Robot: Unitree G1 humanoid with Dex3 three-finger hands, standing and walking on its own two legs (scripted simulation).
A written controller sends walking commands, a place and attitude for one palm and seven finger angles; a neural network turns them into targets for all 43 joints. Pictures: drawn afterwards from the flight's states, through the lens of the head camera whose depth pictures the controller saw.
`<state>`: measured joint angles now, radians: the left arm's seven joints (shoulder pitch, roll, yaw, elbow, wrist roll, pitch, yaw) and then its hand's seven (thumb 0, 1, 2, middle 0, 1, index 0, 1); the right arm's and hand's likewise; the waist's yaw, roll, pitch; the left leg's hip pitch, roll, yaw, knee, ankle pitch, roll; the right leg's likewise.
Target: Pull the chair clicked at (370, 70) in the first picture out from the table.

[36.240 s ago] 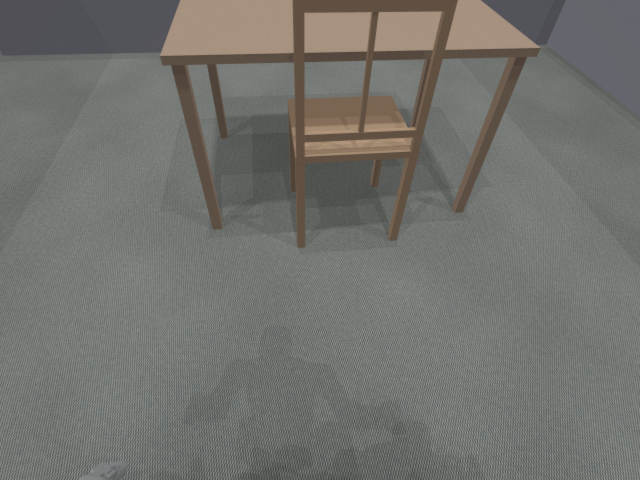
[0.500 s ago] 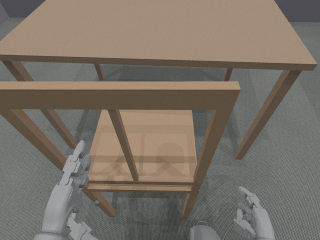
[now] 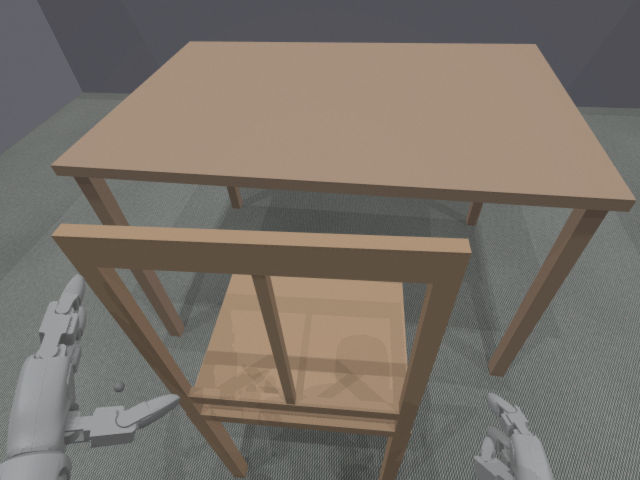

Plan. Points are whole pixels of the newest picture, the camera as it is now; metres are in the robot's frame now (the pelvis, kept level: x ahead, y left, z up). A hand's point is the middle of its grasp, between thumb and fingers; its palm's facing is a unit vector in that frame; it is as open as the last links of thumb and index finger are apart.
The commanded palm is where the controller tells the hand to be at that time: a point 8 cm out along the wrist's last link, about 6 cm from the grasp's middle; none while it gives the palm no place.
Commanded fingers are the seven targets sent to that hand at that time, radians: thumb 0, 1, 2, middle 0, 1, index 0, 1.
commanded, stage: draw the hand back to the body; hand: left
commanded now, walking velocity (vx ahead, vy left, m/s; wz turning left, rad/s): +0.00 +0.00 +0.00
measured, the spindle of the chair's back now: (279, 349) +0.30 +0.10 -0.02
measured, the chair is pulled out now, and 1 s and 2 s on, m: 0.25 0.25 0.25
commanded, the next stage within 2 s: step back with the hand held close in 0.72 s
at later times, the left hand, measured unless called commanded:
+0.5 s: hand (50, 318) +0.20 +0.27 +0.19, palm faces +0.49 -0.76 -0.41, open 7.9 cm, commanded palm +0.15 +0.30 +0.20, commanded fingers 0.00 0.90 0.90 -0.20 -0.30 -0.20 -0.30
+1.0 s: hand (49, 299) +0.22 +0.28 +0.19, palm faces +0.46 -0.77 -0.45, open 7.5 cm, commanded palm +0.16 +0.30 +0.20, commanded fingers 0.00 0.90 0.90 -0.20 -0.30 -0.20 -0.30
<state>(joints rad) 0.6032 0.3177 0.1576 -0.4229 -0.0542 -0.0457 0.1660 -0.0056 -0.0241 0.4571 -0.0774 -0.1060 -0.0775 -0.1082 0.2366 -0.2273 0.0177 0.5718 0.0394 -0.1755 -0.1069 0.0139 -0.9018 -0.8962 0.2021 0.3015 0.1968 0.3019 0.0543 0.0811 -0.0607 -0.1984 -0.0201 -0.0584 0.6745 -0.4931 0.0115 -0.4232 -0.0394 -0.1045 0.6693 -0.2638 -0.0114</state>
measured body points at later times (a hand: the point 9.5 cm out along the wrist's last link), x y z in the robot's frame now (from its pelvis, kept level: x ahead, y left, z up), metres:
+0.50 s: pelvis +0.00 +0.00 +0.02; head +0.00 -0.03 +0.47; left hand +0.17 +0.30 +0.22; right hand +0.19 -0.23 -0.07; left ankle -0.08 +0.12 -0.72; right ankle +0.05 -0.12 -0.72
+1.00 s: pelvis +0.00 +0.01 +0.02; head +0.03 +0.00 +0.47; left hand +0.19 +0.32 +0.22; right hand +0.18 -0.22 -0.07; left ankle -0.08 +0.12 -0.72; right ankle +0.05 -0.12 -0.72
